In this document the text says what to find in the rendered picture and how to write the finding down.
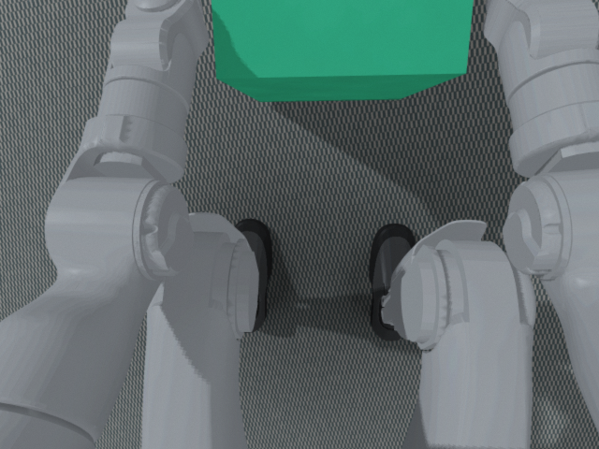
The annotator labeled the left robot forearm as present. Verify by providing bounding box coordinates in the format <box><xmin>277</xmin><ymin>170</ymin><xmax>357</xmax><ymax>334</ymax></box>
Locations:
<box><xmin>45</xmin><ymin>0</ymin><xmax>210</xmax><ymax>253</ymax></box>

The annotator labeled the left robot upper arm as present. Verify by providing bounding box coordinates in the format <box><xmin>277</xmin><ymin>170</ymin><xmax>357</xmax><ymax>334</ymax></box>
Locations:
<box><xmin>0</xmin><ymin>176</ymin><xmax>194</xmax><ymax>449</ymax></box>

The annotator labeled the right robot upper arm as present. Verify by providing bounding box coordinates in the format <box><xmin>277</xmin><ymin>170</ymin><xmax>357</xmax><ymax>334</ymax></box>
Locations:
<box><xmin>503</xmin><ymin>168</ymin><xmax>599</xmax><ymax>433</ymax></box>

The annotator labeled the robot foot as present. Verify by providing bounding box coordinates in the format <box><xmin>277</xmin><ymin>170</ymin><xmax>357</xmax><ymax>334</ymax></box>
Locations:
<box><xmin>369</xmin><ymin>224</ymin><xmax>416</xmax><ymax>341</ymax></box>
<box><xmin>235</xmin><ymin>219</ymin><xmax>272</xmax><ymax>333</ymax></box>

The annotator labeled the left robot foot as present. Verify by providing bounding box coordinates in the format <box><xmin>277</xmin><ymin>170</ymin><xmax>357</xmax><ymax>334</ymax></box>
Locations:
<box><xmin>235</xmin><ymin>219</ymin><xmax>272</xmax><ymax>333</ymax></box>

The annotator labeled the right robot forearm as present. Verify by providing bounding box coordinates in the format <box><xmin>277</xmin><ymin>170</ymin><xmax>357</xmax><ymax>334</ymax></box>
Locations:
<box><xmin>482</xmin><ymin>0</ymin><xmax>599</xmax><ymax>178</ymax></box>

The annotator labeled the carton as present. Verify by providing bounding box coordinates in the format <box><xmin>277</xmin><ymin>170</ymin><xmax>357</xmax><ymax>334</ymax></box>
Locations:
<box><xmin>212</xmin><ymin>0</ymin><xmax>474</xmax><ymax>102</ymax></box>

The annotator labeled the right robot foot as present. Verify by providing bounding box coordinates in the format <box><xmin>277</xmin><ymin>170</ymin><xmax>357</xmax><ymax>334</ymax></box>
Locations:
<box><xmin>369</xmin><ymin>224</ymin><xmax>416</xmax><ymax>341</ymax></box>

